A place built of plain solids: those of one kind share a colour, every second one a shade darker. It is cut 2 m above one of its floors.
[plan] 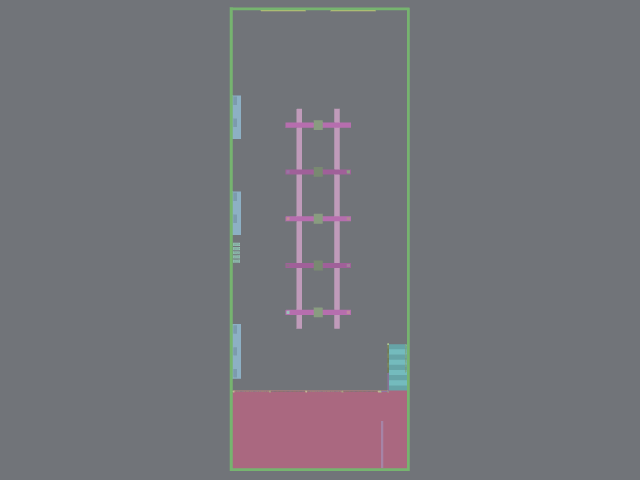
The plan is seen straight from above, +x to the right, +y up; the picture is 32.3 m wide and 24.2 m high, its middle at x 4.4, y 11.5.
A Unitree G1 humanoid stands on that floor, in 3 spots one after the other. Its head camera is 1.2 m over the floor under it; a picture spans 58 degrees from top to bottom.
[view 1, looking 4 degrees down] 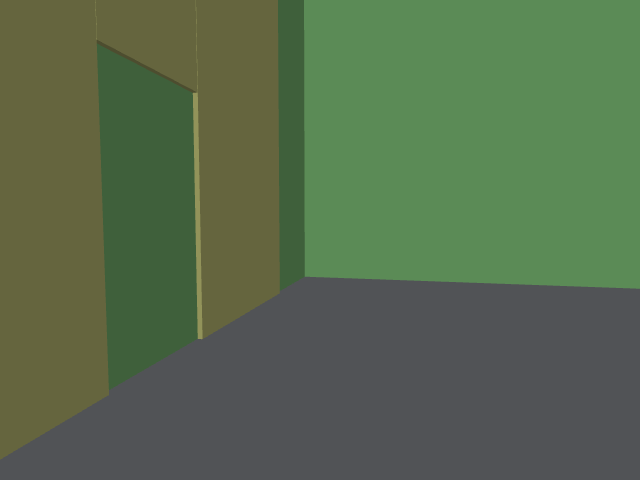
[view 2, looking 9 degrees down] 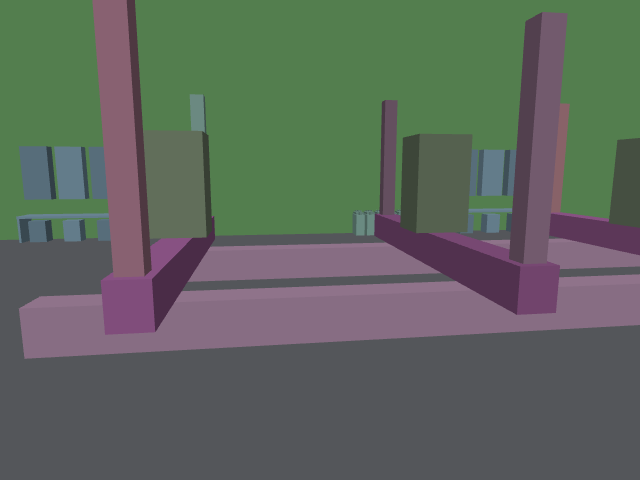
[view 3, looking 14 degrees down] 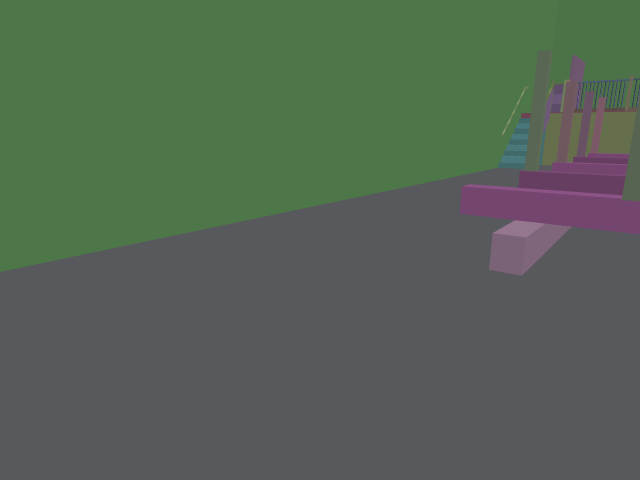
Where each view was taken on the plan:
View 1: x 1.33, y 21.08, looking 13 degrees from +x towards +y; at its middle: wall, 7.67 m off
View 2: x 8.29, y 8.55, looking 172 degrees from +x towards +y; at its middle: ground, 7.67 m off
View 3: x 4.31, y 21.98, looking -52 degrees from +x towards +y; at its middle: ground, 4.96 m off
